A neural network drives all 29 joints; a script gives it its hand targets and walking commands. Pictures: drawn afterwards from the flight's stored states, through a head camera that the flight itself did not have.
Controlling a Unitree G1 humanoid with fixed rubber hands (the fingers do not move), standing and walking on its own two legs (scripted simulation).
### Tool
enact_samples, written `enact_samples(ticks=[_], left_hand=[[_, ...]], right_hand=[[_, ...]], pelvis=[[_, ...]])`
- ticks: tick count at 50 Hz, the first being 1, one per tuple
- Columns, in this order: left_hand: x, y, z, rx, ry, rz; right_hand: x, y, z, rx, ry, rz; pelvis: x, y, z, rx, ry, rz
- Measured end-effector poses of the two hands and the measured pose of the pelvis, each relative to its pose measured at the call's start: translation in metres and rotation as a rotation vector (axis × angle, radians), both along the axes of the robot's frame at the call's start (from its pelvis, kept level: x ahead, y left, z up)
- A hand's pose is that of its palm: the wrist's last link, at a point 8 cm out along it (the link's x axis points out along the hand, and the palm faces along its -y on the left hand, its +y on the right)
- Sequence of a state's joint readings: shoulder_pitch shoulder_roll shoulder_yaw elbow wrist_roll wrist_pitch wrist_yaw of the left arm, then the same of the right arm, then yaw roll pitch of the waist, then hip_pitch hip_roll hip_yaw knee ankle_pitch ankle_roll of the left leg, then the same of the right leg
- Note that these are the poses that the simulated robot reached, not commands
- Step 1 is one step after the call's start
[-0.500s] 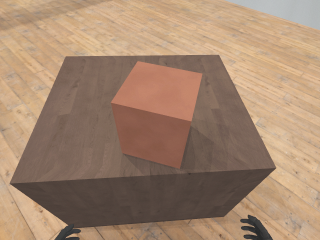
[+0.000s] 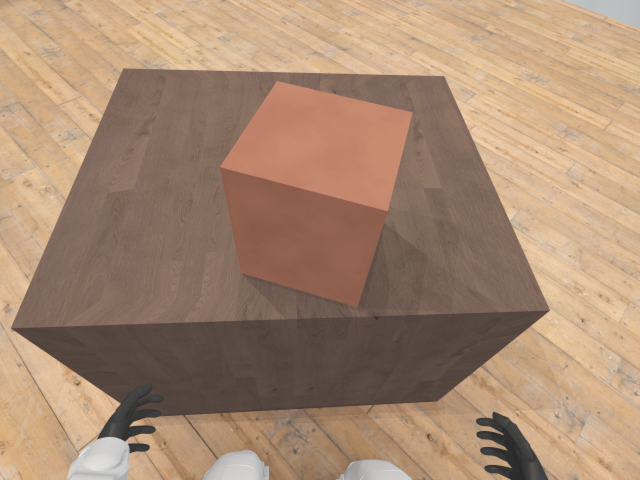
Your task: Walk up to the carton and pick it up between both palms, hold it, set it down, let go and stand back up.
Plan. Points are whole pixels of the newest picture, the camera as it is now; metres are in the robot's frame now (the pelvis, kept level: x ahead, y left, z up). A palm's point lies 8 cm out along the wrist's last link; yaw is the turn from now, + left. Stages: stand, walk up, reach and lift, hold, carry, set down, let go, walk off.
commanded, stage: reach and lift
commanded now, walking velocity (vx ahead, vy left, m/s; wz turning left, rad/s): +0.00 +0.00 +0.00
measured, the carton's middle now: (319, 199) +0.50 +0.01 +0.01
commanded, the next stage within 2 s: none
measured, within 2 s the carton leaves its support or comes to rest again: neither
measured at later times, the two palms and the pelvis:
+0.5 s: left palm (92, 400) +0.20 +0.28 -0.04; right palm (474, 434) +0.16 -0.18 -0.03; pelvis +0.01 +0.03 +0.02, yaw +1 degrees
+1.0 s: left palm (106, 360) +0.24 +0.27 -0.02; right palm (452, 404) +0.19 -0.15 -0.01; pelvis +0.02 +0.04 +0.02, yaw +0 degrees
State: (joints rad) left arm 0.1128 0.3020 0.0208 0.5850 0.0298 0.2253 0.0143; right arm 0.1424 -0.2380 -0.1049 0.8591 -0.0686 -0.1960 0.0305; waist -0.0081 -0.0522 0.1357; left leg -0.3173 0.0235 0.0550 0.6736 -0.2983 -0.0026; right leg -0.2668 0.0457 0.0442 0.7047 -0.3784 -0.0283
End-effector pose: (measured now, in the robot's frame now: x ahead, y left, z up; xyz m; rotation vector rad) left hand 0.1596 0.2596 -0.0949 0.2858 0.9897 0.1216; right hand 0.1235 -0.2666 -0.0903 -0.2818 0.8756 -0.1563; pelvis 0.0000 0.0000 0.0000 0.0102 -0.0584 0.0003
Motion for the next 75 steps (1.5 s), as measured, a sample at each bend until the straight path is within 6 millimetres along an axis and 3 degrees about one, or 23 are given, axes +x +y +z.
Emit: enact_samples(ticks=[4,9,17,24,29,38,48,54,60,67,75], left_hand=[[0.029,-0.020,0.011,-0.056,-0.092,-0.033],[0.037,-0.033,0.025,-0.115,-0.154,-0.045],[0.028,-0.002,0.035,-0.104,-0.196,-0.014],[0.037,0.016,0.054,-0.115,-0.286,-0.054],[0.046,0.021,0.066,-0.130,-0.339,-0.087],[0.053,0.016,0.070,-0.189,-0.404,-0.127],[0.078,0.008,0.076,-0.247,-0.528,-0.163],[0.083,0.007,0.081,-0.254,-0.571,-0.180],[0.090,0.012,0.097,-0.239,-0.630,-0.215],[0.110,0.016,0.118,-0.239,-0.700,-0.242],[0.138,0.006,0.130,-0.274,-0.683,-0.248]], right_hand=[[0.019,0.003,0.015,0.010,-0.107,-0.019],[0.022,0.010,0.039,-0.004,-0.186,-0.040],[0.023,0.046,0.052,0.024,-0.238,-0.053],[0.040,0.080,0.062,0.075,-0.335,-0.079],[0.044,0.092,0.061,0.105,-0.361,-0.099],[0.050,0.095,0.069,0.125,-0.438,-0.163],[0.067,0.111,0.081,0.160,-0.481,-0.185],[0.079,0.112,0.085,0.167,-0.529,-0.204],[0.096,0.112,0.094,0.173,-0.609,-0.232],[0.121,0.125,0.111,0.220,-0.691,-0.223],[0.141,0.119,0.122,0.196,-0.674,-0.223]], pelvis=[[-0.005,-0.002,0.002,-0.001,-0.012,0.007],[-0.002,-0.002,0.012,0.002,-0.023,0.014],[0.002,0.006,0.019,-0.006,-0.047,0.015],[0.005,0.024,0.021,-0.017,-0.047,0.015],[0.008,0.039,0.021,-0.019,-0.057,0.010],[0.014,0.051,0.021,-0.018,-0.060,-0.005],[0.020,0.045,0.020,-0.024,-0.033,-0.003],[0.028,0.042,0.020,-0.029,-0.021,0.004],[0.034,0.040,0.019,-0.031,-0.032,0.015],[0.039,0.036,0.019,-0.031,-0.047,0.024],[0.041,0.035,0.020,-0.030,-0.049,0.024]])
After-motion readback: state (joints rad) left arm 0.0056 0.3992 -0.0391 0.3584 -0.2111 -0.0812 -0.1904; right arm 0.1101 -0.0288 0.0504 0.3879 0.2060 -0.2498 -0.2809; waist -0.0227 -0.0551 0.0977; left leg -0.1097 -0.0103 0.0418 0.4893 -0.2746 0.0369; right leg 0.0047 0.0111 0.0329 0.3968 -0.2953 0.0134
